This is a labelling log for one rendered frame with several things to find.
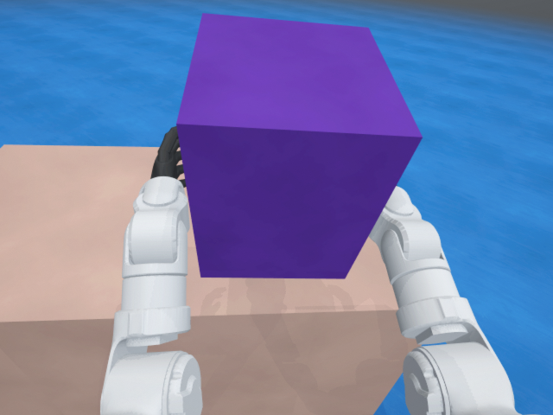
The left robot hand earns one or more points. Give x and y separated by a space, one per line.
168 157

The left robot upper arm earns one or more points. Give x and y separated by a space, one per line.
156 383

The left robot forearm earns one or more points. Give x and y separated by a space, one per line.
155 266

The pedestal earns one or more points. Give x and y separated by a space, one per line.
265 346

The right robot upper arm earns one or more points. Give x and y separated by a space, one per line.
456 379

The carton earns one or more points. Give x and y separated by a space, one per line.
293 136

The right robot forearm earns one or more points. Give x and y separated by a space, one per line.
430 308

